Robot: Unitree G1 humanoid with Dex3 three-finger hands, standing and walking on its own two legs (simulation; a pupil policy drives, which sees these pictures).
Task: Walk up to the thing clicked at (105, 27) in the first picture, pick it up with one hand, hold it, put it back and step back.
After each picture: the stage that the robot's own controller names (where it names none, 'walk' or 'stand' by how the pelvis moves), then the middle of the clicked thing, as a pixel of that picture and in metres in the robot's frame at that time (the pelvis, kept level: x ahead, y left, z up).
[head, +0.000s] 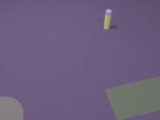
stand; (107, 19) +1.74 -0.29 -0.65
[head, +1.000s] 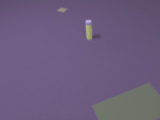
walk; (89, 30) +1.63 +0.07 -0.62
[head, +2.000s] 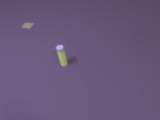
walk; (62, 56) +1.09 +0.33 -0.65
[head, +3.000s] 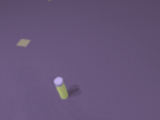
walk; (61, 88) +0.70 +0.29 -0.65
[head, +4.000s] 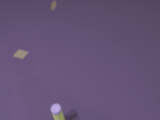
walk; (58, 115) +0.49 +0.25 -0.64
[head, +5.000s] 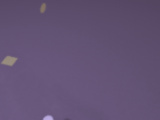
stand; out of the picture +0.42 +0.26 -0.65
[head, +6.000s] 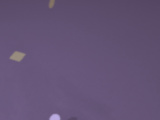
stand; out of the picture +0.40 +0.23 -0.65
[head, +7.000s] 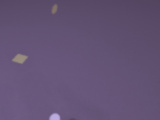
stand; out of the picture +0.44 +0.23 -0.66
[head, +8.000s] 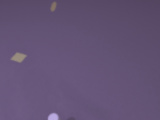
stand; out of the picture +0.43 +0.24 -0.66
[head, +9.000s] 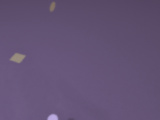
stand; out of the picture +0.42 +0.24 -0.66
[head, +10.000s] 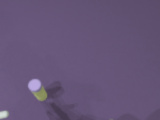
go down; (38, 90) +0.45 +0.26 -0.52
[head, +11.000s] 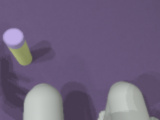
go down; (20, 49) +0.49 +0.28 -0.26
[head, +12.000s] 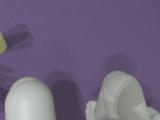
close in; out of the picture +0.49 +0.30 -0.21
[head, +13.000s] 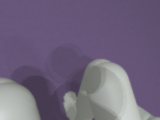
close; out of the picture +0.47 +0.34 -0.16
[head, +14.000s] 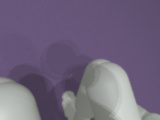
lift; out of the picture +0.44 +0.34 -0.16
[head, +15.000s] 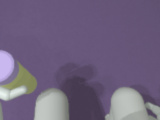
lift; (16, 77) +0.33 +0.23 -0.03
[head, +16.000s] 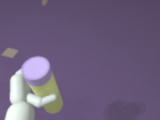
hold; (46, 89) +0.31 +0.14 +0.05
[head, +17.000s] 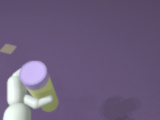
hold; (42, 90) +0.32 +0.16 +0.02
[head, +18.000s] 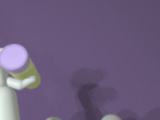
crouch; (24, 71) +0.39 +0.20 -0.04
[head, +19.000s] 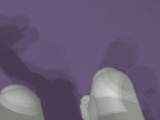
lower; out of the picture +0.50 +0.30 -0.08
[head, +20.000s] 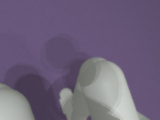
lower; out of the picture +0.45 +0.32 -0.17
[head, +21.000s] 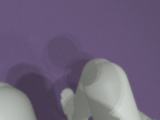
lower; out of the picture +0.45 +0.32 -0.16
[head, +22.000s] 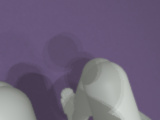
lower; out of the picture +0.45 +0.32 -0.17
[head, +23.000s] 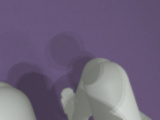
lower; out of the picture +0.44 +0.32 -0.17
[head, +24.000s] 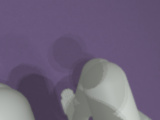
open; out of the picture +0.46 +0.30 -0.17
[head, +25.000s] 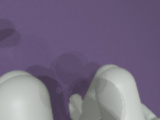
stand; out of the picture +0.45 +0.29 -0.18
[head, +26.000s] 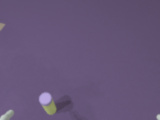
stand; (48, 104) +0.42 +0.22 -0.52
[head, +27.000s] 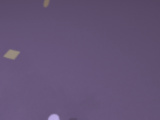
stand; out of the picture +0.41 +0.21 -0.60
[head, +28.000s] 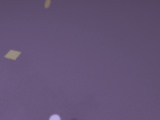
stand; out of the picture +0.41 +0.21 -0.60
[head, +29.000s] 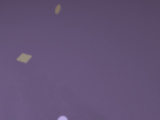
stand; out of the picture +0.43 +0.19 -0.65
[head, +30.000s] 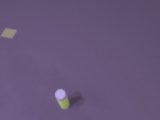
walk; (62, 99) +0.46 +0.18 -0.62
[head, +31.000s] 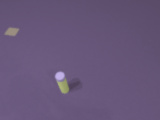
walk; (62, 83) +0.64 +0.23 -0.64
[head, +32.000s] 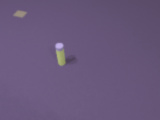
walk; (60, 54) +0.99 +0.21 -0.64
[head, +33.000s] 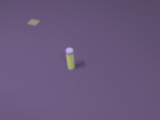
stand; (70, 59) +1.05 +0.18 -0.65
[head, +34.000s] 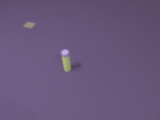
stand; (66, 61) +1.05 +0.21 -0.66
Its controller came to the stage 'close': yes
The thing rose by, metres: 0.67
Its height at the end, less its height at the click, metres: +0.00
